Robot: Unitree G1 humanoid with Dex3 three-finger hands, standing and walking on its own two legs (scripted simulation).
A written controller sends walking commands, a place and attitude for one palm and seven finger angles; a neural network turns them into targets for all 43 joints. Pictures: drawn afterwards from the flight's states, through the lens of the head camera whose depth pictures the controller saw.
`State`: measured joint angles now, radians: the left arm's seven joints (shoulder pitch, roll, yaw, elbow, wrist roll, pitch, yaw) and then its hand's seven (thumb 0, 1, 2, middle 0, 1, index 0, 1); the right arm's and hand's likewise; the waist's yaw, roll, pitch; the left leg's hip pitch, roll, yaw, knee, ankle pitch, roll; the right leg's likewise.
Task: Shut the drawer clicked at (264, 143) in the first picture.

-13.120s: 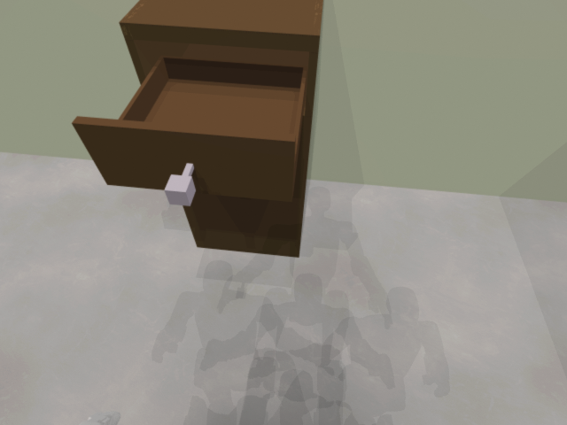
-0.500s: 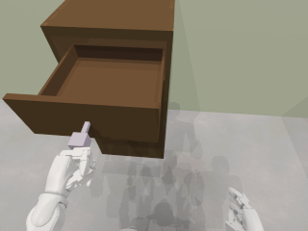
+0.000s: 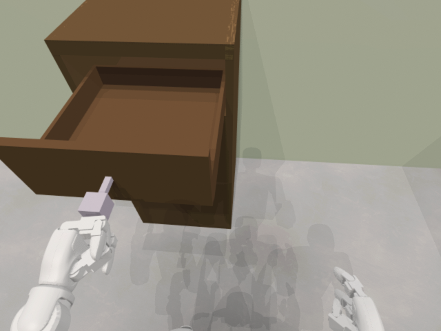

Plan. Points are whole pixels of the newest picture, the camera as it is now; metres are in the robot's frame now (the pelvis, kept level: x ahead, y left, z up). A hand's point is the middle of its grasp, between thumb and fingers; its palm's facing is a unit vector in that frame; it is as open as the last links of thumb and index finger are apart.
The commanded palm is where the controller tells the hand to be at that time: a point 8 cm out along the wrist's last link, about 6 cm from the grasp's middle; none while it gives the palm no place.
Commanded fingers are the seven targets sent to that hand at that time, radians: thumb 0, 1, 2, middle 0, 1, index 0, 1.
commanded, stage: push the drawer shut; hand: left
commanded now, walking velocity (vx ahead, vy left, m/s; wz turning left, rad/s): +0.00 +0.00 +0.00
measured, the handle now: (101, 197) +0.33 +0.24 +0.07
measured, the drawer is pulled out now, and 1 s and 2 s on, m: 0.29 0.19 0.07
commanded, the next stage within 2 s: none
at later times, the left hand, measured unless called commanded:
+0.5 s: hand (108, 230) +0.27 +0.21 +0.06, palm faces -0.05 -1.00 -0.05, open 2.9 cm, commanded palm +0.26 +0.26 +0.07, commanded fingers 0.00 0.90 0.90 -1.40 -1.60 -1.40 -1.60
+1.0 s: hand (123, 191) +0.35 +0.20 +0.06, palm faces -0.06 -1.00 -0.03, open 3.0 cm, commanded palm +0.33 +0.25 +0.07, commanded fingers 0.00 0.90 0.90 -1.40 -1.60 -1.40 -1.60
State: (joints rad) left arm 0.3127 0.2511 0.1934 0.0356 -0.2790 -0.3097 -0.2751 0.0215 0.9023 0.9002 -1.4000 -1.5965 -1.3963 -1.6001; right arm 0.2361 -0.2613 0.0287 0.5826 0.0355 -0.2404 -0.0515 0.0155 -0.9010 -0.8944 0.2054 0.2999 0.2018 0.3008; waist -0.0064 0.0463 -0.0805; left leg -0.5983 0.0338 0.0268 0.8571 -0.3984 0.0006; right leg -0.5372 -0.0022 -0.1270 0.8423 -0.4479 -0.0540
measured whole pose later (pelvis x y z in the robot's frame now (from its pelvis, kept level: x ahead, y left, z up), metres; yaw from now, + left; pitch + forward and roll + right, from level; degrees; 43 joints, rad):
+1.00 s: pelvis -0.01 +0.02 +0.00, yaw -1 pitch +10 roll -1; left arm -0.26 0.29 0.22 0.55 -0.23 -0.31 -0.28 -0.03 0.86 0.94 -1.40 -1.60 -1.40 -1.60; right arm 0.29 -0.27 0.04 0.63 0.04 -0.16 -0.05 0.01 -0.90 -0.89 0.21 0.30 0.20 0.30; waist -0.04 0.03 -0.06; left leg -0.64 0.02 0.05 0.84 -0.37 0.03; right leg -0.59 -0.02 -0.10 0.83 -0.41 -0.03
